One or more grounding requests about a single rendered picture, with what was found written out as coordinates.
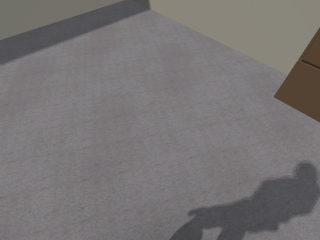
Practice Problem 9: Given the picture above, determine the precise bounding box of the cupboard door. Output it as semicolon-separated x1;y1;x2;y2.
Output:
302;33;320;67

